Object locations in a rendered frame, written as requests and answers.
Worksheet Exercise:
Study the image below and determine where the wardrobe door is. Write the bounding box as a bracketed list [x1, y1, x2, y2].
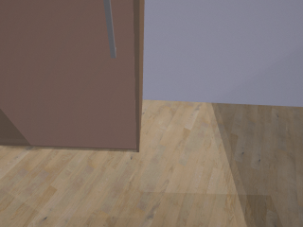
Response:
[0, 0, 136, 149]
[0, 109, 26, 139]

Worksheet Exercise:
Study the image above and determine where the handle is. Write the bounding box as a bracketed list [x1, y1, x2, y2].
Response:
[103, 0, 116, 59]

